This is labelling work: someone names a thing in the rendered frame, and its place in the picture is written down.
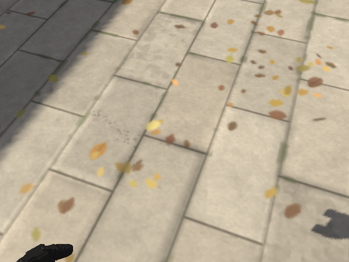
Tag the left robot hand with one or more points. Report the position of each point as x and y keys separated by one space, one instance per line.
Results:
x=50 y=253

